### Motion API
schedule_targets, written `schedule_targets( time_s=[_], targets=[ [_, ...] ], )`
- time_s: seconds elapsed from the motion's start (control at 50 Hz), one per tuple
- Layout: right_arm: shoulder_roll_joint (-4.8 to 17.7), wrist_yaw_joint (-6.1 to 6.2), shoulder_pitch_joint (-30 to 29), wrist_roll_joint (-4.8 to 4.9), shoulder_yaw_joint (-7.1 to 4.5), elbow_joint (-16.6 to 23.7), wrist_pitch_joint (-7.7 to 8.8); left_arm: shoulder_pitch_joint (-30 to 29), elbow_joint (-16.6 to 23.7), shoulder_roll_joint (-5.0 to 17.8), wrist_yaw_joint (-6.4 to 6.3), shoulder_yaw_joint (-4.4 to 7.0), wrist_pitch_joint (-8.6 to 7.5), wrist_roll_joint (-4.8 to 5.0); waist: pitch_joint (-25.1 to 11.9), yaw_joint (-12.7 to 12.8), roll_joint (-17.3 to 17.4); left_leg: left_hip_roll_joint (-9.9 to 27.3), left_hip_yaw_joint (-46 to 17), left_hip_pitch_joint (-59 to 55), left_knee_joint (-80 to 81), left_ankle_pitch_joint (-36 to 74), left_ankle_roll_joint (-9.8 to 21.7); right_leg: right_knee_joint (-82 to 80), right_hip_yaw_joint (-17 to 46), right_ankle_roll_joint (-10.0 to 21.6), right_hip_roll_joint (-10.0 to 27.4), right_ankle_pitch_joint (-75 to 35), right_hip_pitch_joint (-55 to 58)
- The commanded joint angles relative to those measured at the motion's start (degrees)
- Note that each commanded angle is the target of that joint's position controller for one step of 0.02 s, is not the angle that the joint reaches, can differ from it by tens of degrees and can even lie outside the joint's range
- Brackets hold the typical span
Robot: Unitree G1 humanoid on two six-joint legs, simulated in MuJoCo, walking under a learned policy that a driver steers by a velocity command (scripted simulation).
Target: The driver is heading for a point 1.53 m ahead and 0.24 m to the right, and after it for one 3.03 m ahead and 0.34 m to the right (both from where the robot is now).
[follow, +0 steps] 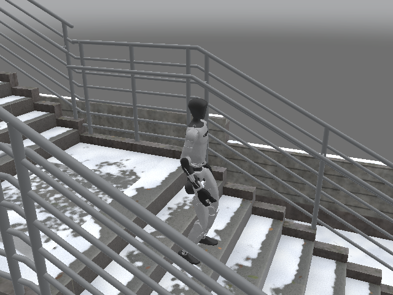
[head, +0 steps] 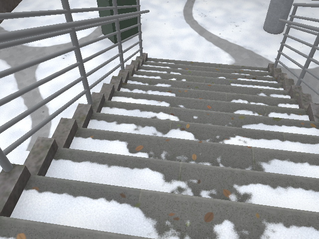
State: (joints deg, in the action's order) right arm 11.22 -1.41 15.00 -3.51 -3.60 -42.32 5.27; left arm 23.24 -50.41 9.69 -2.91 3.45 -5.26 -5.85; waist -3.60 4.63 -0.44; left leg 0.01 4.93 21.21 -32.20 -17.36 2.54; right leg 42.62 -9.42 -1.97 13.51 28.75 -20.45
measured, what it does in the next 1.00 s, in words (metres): goes down, turning right: right foot 0.16 m lower, then left foot 0.16 m lower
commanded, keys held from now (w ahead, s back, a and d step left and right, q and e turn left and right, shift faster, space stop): w+q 0.08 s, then w+e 0.92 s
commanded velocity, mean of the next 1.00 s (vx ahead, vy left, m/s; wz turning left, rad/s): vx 0.44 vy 0.00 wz -0.23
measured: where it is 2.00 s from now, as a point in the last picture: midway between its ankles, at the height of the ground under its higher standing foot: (208, 178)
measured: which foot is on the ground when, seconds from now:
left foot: down 0.00-0.58, up 0.60-0.96, down 0.98-1.00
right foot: up 0.00-0.56, down 0.58-0.98, up 1.00-1.00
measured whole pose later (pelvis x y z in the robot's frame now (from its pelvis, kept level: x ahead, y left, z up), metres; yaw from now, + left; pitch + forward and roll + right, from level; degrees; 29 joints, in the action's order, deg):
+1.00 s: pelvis +0.60 +0.00 -0.30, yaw -20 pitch +1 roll -4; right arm 13.0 -2.7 6.2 -4.5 1.9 -44.7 5.4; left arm 30.4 -53.9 10.3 4.3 -1.8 -5.9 -5.0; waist -2.3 4.8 3.5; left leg 4.3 0.3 19.0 -23.8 5.1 3.0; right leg 81.9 7.0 1.7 -8.1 48.3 -18.1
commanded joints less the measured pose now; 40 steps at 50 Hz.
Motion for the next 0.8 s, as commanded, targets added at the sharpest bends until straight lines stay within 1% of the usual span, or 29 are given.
schedule_targets(
  time_s=[0.02, 0.04, 0.06, 0.08, 0.1, 0.14, 0.16, 0.2, 0.22, 0.26, 0.28, 0.32, 0.36, 0.44, 0.5, 0.52, 0.56, 0.58, 0.6, 0.62, 0.64, 0.66, 0.68, 0.7, 0.72, 0.74, 0.76, 0.78, 0.8],
  targets=[
    [9.9, -1.25, 35.5, -4.48, -4.46, -8.2, 2.72, -17.4, 11.0, 1.2, 2.06, -1.33, -2.79, 3.80, 9.4, -20.0, 3.2, 22.7, -46.5, -42.3, 18.5, -15.8, 15.0, 15.0, 21.2, 4.6, -13.8, 6.6, -55.2],
    [8.3, -2.81, 24.0, -0.61, -3.34, -5.1, 2.15, -15.3, 9.3, 5.5, 1.68, 0.05, -3.02, 3.52, 9.1, -13.2, 6.5, 20.0, -38.5, -31.9, 17.8, -16.1, 13.6, 20.0, 16.4, 4.8, -10.5, 1.8, -50.6],
    [5.4, -4.11, 15.6, 2.70, -2.43, -3.2, 1.20, -12.0, 7.4, 8.7, 1.16, 1.36, -2.84, 1.90, 7.7, -8.6, 9.1, 16.8, -32.7, -20.6, 17.1, -17.9, 13.8, 23.8, 13.8, 5.3, -8.8, -2.6, -44.3],
    [3.7, -4.75, 8.7, 3.56, -1.53, -1.2, 0.76, -10.0, 6.4, 7.6, 0.92, 1.05, -2.60, 1.07, 8.5, -5.0, 8.6, 14.7, -27.2, -6.6, 18.3, -17.8, 12.8, 25.7, 12.4, 6.2, -8.4, -8.5, -35.7],
    [3.6, -5.22, 5.7, 2.93, -0.96, -1.1, -0.05, -6.6, 3.8, 3.9, 2.27, 0.08, -1.55, 1.03, 9.4, -2.7, 7.0, 12.1, -22.6, 4.6, 19.6, -15.6, 11.2, 29.5, 11.3, 6.3, -8.5, -15.1, -28.5],
    [3.3, -3.88, 6.1, -0.13, -0.28, -3.0, 0.95, -3.5, 1.8, -1.2, 5.58, -2.00, -0.81, 0.86, 6.5, -2.1, 3.6, 9.1, -16.8, 10.8, 18.0, -6.4, 11.0, 29.3, 10.2, 7.2, -9.3, -29.4, -23.4],
    [4.1, -2.49, 7.5, -1.60, -0.37, -5.6, 1.53, -1.8, 0.5, -0.5, 7.33, -2.49, -0.58, 1.11, 6.0, -2.2, 3.6, 9.0, -15.8, 10.9, 14.4, -3.1, 11.3, 31.6, 11.2, 7.3, -8.7, -34.3, -25.0],
    [3.1, -0.92, 12.9, -2.52, 0.58, -10.1, 2.50, -5.5, 1.9, 3.9, 8.55, -1.98, -0.35, 0.93, 4.1, -5.1, 3.0, 9.8, -16.1, 4.3, 10.0, -3.6, 12.3, 28.0, 12.1, 6.9, -8.2, -38.8, -31.6],
    [0.4, 0.40, 15.9, -2.71, 1.79, -12.9, 3.30, -9.4, 3.6, 4.6, 8.05, -2.27, -0.37, 0.33, 3.3, -6.7, 2.1, 11.1, -18.3, -7.7, 7.3, 0.2, 11.6, 16.1, 17.2, 5.8, -7.5, -47.4, -40.7],
    [-0.4, 1.52, 27.6, -3.66, 2.97, -19.6, 3.37, -15.4, 4.9, 4.0, 7.03, -3.00, 0.25, 1.19, 5.1, -11.2, 4.8, 14.5, -21.4, -23.2, 3.5, 3.5, 12.1, 8.9, 18.8, 4.6, -7.1, -52.0, -54.8],
    [-0.8, 1.80, 25.7, -2.55, 3.55, -18.3, 3.02, -18.2, 5.0, 4.9, 6.95, -2.96, 0.13, 1.35, 4.6, -11.6, 1.6, 12.6, -17.0, -19.5, 2.6, 4.8, 11.5, -3.2, 15.8, 5.0, -7.0, -62.5, -49.2],
    [0.3, 0.07, 22.8, -2.89, 5.02, -17.9, 1.98, -20.4, 5.4, 4.3, 8.20, -3.11, 0.19, 0.91, 5.6, -9.6, 6.3, 10.3, -13.7, 0.6, 4.7, 1.2, 11.9, 0.7, 10.7, 6.7, -8.4, -65.7, -28.4],
    [-0.9, -0.19, 22.2, -2.78, 6.50, -18.6, 2.02, -20.7, 6.1, 4.9, 8.43, -3.26, 0.64, 0.23, 8.9, -8.4, 3.4, 11.8, -14.7, 5.3, 4.4, 0.4, 11.6, 2.6, 11.6, 7.3, -8.2, -62.6, -23.4],
    [1.7, 2.29, 24.1, -1.17, 6.41, -19.4, 2.22, -26.4, 8.4, 4.9, 7.90, -3.31, 0.66, 0.97, 11.5, -11.3, 3.4, 9.2, -11.6, -6.6, -3.9, 7.1, 7.3, -8.5, 7.5, 6.8, -9.4, -49.0, -21.4],
    [4.2, 2.87, 26.6, 0.11, 5.12, -20.1, 1.25, -28.5, 7.8, 5.2, 8.20, -2.88, 0.70, 1.00, 12.8, -13.0, 3.2, 9.9, -12.5, -16.2, -9.8, 23.8, 5.7, -17.8, 4.6, 5.8, -9.9, -37.6, -18.2],
    [4.6, 2.59, 26.8, -0.53, 4.98, -20.7, 0.91, -26.1, 5.6, 6.1, 7.87, -2.17, 0.68, 1.16, 10.4, -12.0, 2.7, 9.2, -10.7, -15.4, -13.9, 29.4, 5.1, -18.4, 3.6, 5.9, -10.5, -37.9, -10.4],
    [7.0, 0.19, 23.1, -1.48, 4.00, -20.2, 0.16, 0.2, -5.5, 9.9, 5.97, 0.02, -0.70, 1.39, 6.3, -2.8, -3.4, 4.4, -5.1, -7.8, -34.8, 33.6, 1.9, -27.1, -0.3, 6.4, -13.3, -49.1, 16.5],
    [7.2, -2.25, 18.8, -3.08, 4.63, -18.7, -0.72, 24.0, -12.0, 11.7, 5.60, 1.74, -1.57, 0.75, 0.2, 8.3, -9.7, 2.6, -3.7, 12.8, -59.3, 22.9, -1.7, -24.7, 2.7, 13.5, -9.6, -57.5, 46.8],
    [-1.9, -5.20, 26.8, -3.10, 6.40, -18.4, -0.79, 28.2, -11.8, 17.6, 6.07, 2.82, -0.51, 1.18, -20.2, 4.1, -16.1, -2.1, -5.0, 31.0, -86.9, -30.8, -5.7, 0.2, 18.7, 28.1, 3.2, -87.2, 75.8],
    [2.3, -6.78, 13.2, -1.41, 5.92, -10.2, 0.85, 32.0, -12.3, 16.9, 6.51, 3.39, 0.10, -0.15, -21.3, 10.4, -5.5, -1.9, -8.9, 50.8, -90.3, -32.1, -8.4, -1.8, 32.1, 31.5, 8.3, -80.0, 84.3],
    [5.2, -6.21, -0.1, 1.37, 5.00, -4.0, 2.15, 22.9, -10.5, 15.6, 6.40, 3.06, 0.06, 0.85, -8.3, 10.3, -1.3, 0.3, -8.7, 60.5, -83.0, -28.2, -7.8, -8.4, 34.7, 28.9, 10.6, -58.8, 70.1],
    [7.3, -4.02, -2.7, 1.46, 3.93, -3.7, 2.08, 11.5, -7.8, 13.3, 7.41, 1.83, -0.01, 2.08, -0.4, 4.2, 3.6, 2.7, -7.5, 53.1, -72.9, -21.2, -4.1, -16.3, 32.2, 25.3, 7.5, -41.5, 47.4],
    [7.3, -2.38, 0.7, -0.63, 4.05, -4.7, 2.03, 1.4, -5.0, 7.1, 7.69, -0.67, 0.32, 1.37, 7.2, -2.5, 6.0, 5.9, -9.4, 42.7, -59.6, -13.5, -0.2, -19.2, 27.0, 23.0, 4.0, -30.3, 24.1],
    [4.6, -1.33, 3.7, -3.14, 4.87, -7.8, 1.34, -8.8, -0.9, 0.8, 6.99, -3.69, -0.90, 0.89, 12.0, -8.7, 4.0, 10.4, -13.4, 25.8, -38.9, 3.1, 3.2, -23.8, 22.5, 20.4, 0.0, -25.1, -1.5],
    [2.6, -1.29, 3.8, -3.73, 5.24, -8.7, 0.47, -13.5, 1.0, 2.2, 6.87, -3.77, -1.52, 1.87, 14.5, -8.7, -0.7, 9.7, -10.4, 14.7, -27.2, 11.7, 3.3, -26.8, 19.0, 21.8, -3.4, -22.1, -17.3],
    [1.3, -1.49, 3.3, -3.46, 5.35, -8.0, -0.36, -9.9, -0.5, 5.9, 6.91, -2.91, -1.74, 2.46, 10.8, -8.4, -3.2, 7.3, -7.3, 9.7, -25.9, 13.9, 2.5, -25.2, 19.9, 22.4, -5.8, -16.9, -19.7],
    [0.0, -1.88, 3.0, -2.67, 5.98, -7.0, -0.93, -7.0, -1.6, 8.0, 6.99, -2.47, -2.03, 1.78, 7.7, -8.6, -2.8, 6.2, -5.6, 3.8, -28.2, 17.0, 2.0, -22.1, 20.6, 21.9, -6.9, -18.1, -24.3],
    [-0.7, -2.58, 7.1, -3.07, 6.68, -7.4, -0.56, -6.7, -0.4, 8.9, 6.66, -2.38, -2.68, 0.46, 6.3, -9.9, -0.5, 4.7, -4.6, -3.4, -31.1, 24.0, 1.5, -15.2, 18.9, 20.6, -8.6, -20.7, -30.2],
    [0.5, -2.66, 2.6, -3.14, 6.83, -6.3, -0.10, -3.2, -1.0, 6.1, 5.43, -3.06, -4.07, -0.37, 5.3, -5.7, 2.1, 6.9, -12.0, 6.1, -21.5, 39.9, 0.1, -10.2, 21.1, 19.3, -10.2, -17.3, -20.5]
  ],
)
